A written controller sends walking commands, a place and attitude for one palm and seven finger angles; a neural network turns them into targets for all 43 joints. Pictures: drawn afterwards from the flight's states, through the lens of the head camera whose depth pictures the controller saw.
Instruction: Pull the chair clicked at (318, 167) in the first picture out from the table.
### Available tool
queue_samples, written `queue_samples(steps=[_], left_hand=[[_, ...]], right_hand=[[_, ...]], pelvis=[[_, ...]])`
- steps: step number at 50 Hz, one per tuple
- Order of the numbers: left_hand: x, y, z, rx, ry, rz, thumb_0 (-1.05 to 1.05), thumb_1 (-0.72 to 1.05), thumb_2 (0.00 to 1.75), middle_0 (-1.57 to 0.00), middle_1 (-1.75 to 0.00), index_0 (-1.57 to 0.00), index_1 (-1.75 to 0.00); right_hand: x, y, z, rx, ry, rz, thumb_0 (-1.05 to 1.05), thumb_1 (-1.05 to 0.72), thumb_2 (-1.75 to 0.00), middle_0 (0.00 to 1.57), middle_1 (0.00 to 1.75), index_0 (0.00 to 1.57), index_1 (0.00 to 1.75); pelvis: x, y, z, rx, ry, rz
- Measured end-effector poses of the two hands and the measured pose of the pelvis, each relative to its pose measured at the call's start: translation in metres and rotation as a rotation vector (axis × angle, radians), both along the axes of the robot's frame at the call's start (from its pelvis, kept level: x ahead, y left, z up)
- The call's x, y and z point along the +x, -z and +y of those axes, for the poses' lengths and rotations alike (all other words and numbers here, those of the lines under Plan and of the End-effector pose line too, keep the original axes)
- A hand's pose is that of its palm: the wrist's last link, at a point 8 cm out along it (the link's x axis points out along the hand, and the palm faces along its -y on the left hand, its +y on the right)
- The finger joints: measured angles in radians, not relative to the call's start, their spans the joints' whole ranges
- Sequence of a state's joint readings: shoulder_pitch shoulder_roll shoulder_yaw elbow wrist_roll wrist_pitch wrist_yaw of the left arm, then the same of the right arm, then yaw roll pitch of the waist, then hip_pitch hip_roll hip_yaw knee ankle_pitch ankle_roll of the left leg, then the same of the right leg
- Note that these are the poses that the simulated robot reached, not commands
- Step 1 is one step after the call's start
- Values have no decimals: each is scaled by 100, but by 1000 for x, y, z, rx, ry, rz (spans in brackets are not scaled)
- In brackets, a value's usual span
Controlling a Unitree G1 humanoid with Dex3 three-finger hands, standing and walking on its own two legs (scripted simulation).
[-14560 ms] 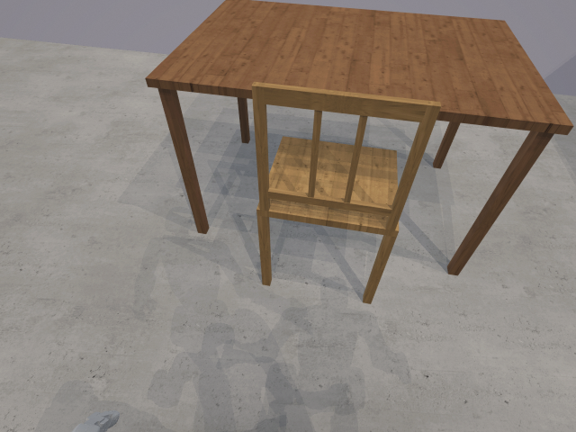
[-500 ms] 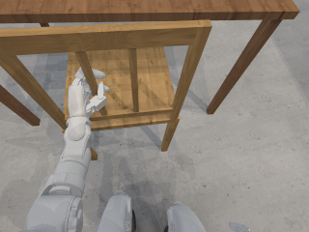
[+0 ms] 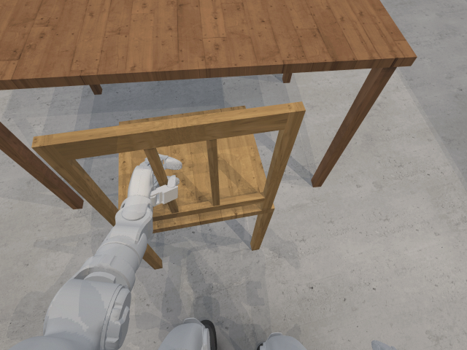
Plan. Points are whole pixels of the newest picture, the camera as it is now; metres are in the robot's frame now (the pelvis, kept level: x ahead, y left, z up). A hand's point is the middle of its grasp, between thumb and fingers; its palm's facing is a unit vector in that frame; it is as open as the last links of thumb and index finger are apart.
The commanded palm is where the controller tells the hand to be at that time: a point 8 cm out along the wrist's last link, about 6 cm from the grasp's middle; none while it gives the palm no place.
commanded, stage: step backward, pulling the chair out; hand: left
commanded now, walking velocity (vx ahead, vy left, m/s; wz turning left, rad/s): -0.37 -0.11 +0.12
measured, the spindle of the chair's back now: (164, 184) +0.43 +0.14 -0.07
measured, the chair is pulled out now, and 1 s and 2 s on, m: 0.08 0.25 0.44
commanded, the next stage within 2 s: none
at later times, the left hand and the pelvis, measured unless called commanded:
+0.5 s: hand (172, 245) +0.29 +0.11 -0.05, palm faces +0.01 -0.99 -0.15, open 5.0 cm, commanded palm +0.30 +0.16 -0.05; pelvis -0.06 -0.01 +0.01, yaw +3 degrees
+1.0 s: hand (157, 278) +0.24 +0.13 -0.05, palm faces +0.15 -0.96 -0.21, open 5.1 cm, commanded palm +0.25 +0.17 -0.05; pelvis -0.13 -0.06 +0.00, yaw +1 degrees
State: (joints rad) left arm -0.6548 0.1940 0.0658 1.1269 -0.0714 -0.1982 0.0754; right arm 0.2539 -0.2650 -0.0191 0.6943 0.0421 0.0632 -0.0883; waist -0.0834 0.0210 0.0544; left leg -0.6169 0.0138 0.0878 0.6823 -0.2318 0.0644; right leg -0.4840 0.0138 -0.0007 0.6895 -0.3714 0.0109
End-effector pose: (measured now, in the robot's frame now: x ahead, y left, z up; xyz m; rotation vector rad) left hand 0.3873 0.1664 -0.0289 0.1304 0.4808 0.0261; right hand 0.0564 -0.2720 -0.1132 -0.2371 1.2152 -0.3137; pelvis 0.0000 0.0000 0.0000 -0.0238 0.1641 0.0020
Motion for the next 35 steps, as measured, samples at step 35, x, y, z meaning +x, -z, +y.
queue_samples(steps=[35], left_hand=[[-130,0,10,25,0,-15,4,73,84,-33,-123,-50,-144]], right_hand=[[-23,-13,18,-8,-159,-199,0,-91,-90,20,30,20,30]], pelvis=[[-86,-7,-6,-27,-20,-154]])
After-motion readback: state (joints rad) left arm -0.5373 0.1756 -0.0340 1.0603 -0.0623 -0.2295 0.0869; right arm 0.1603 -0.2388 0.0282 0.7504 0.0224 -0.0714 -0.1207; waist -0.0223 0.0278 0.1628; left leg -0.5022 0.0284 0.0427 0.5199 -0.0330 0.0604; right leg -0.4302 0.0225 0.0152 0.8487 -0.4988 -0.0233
